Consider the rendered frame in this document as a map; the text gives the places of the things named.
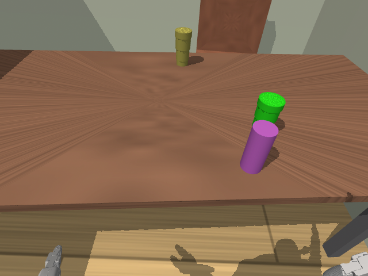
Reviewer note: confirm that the chair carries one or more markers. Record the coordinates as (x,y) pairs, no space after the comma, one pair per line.
(231,26)

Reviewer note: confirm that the left robot hand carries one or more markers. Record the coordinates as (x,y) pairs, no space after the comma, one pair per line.
(52,263)

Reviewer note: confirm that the right robot hand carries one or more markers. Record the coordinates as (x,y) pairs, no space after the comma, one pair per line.
(358,266)

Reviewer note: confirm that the table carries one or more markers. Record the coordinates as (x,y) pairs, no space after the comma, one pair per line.
(86,130)

